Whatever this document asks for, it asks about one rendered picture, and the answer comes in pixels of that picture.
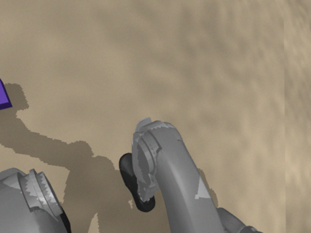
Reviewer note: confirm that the carton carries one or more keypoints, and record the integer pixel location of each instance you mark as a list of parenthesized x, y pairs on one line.
[(4, 99)]

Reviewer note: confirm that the left robot foot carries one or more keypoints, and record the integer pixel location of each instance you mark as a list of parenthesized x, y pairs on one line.
[(65, 221)]

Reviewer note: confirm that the right robot hand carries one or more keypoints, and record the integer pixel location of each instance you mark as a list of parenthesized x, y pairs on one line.
[(230, 223)]

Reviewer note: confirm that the right robot foot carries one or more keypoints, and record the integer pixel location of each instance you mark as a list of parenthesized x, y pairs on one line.
[(130, 180)]

